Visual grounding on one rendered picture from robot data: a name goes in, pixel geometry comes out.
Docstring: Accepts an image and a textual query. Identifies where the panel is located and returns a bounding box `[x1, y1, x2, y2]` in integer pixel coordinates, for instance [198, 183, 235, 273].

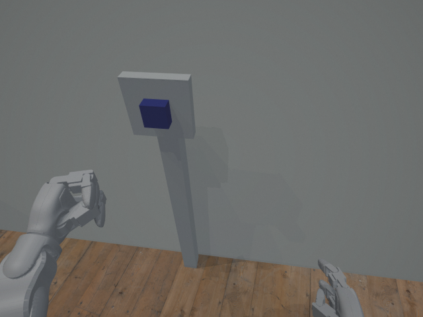
[118, 71, 199, 268]

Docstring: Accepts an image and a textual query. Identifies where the button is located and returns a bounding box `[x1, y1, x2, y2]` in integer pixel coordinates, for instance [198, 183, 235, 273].
[139, 98, 172, 129]

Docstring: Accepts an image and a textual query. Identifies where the robot right hand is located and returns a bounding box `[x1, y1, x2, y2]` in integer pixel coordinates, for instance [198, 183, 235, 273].
[312, 258, 364, 317]

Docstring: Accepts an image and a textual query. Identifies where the robot left hand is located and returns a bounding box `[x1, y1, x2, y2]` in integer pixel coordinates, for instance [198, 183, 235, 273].
[26, 170, 106, 244]

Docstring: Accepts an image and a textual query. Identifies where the robot left forearm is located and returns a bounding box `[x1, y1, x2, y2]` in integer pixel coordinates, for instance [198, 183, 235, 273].
[0, 233, 62, 317]

